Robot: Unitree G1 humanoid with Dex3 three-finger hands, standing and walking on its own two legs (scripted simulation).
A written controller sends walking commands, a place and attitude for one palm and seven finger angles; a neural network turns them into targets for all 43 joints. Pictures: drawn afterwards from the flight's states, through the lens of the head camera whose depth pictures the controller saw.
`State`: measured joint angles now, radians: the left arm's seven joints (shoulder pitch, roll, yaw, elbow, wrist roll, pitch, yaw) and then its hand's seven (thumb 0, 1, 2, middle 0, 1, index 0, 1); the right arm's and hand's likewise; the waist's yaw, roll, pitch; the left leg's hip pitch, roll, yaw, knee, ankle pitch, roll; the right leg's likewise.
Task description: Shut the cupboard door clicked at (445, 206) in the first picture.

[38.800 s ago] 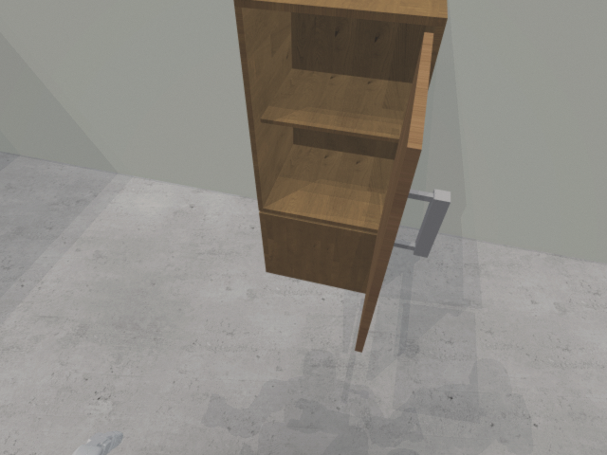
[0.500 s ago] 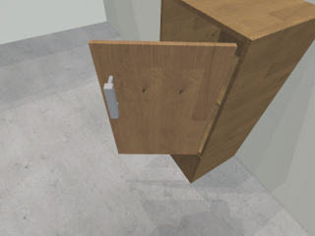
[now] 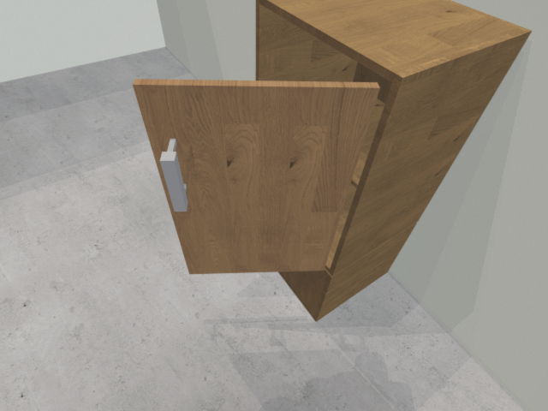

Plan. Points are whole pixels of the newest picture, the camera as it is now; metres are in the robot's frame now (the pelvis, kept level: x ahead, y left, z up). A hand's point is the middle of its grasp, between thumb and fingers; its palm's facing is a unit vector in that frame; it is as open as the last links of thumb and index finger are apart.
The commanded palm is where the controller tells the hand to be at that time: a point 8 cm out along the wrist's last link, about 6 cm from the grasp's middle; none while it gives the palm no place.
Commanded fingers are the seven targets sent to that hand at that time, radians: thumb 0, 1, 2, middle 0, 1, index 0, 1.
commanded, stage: look again from close up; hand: left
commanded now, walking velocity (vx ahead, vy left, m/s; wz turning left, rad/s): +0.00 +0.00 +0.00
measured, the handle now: (176, 175) +0.51 +0.21 +0.03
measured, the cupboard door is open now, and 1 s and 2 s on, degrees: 59 59 59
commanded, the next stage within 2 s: shuffle to correct the standing spot in 0.54 s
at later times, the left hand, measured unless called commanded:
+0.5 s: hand out of the picture +0.03 +0.20 -0.19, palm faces +0.01 -0.98 -0.20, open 7.4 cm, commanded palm none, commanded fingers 0.00 0.90 0.90 -0.20 -0.30 -0.20 -0.30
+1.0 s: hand out of the picture +0.00 +0.18 -0.19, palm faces +0.06 -0.98 -0.20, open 7.4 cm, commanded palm none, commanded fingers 0.00 0.90 0.90 -0.20 -0.30 -0.20 -0.30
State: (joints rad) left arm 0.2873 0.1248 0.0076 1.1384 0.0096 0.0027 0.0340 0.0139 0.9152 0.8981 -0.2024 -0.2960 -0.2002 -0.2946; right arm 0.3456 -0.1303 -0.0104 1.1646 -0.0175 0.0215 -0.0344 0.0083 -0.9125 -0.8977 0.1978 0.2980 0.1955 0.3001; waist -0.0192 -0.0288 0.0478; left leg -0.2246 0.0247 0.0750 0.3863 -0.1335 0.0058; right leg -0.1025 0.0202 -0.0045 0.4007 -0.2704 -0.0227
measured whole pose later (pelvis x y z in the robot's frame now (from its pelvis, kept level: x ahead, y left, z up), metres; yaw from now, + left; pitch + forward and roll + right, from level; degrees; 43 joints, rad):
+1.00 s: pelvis +0.04 +0.00 -0.01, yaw +2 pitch +1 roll +0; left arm 0.37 0.18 0.01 1.07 0.03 -0.01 0.02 0.01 0.91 0.90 -0.20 -0.30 -0.20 -0.29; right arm 0.28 -0.15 -0.02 1.08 -0.02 0.01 -0.02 0.01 -0.91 -0.90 0.20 0.30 0.20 0.30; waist 0.01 -0.02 0.01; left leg -0.34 0.01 0.03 0.59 -0.28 0.02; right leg -0.16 0.00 -0.06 0.53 -0.40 -0.02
